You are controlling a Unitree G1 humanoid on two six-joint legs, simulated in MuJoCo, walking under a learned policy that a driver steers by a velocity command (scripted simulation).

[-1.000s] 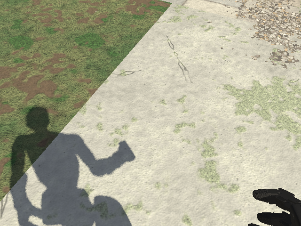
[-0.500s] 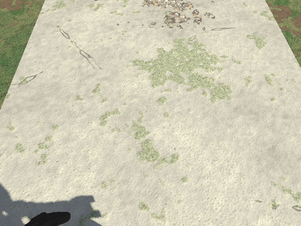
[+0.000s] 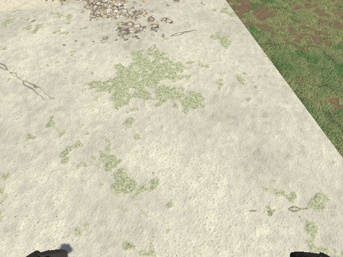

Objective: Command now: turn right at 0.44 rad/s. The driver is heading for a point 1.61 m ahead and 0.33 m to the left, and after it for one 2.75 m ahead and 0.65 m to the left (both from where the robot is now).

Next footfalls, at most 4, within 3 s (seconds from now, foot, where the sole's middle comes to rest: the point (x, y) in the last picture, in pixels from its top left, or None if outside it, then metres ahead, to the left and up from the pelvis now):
0.30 right None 0.01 -0.14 -0.76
2.22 right None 0.37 -0.13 -0.76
2.76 left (155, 207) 0.71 0.08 -0.76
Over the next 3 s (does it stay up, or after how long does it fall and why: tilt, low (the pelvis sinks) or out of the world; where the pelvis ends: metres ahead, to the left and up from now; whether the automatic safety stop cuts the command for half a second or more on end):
stays up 0.66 0.01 0.02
